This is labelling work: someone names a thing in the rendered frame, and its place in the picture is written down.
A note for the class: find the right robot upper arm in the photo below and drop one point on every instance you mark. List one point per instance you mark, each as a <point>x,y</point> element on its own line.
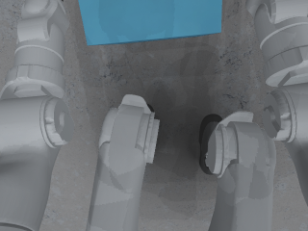
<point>285,118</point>

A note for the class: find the right robot foot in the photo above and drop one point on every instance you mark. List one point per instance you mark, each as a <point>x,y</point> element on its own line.
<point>207,127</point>

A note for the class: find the left robot upper arm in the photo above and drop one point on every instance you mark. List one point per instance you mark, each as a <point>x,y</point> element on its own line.
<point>32,131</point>

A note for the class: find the left robot thigh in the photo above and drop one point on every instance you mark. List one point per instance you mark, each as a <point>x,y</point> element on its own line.
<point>116,192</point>

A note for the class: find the robot left forearm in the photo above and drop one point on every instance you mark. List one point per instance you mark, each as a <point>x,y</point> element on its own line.
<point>39,52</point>

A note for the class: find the carton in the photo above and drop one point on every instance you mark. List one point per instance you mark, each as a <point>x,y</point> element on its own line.
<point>108,22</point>

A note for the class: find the robot right forearm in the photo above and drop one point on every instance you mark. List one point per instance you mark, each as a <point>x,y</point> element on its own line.
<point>281,27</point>

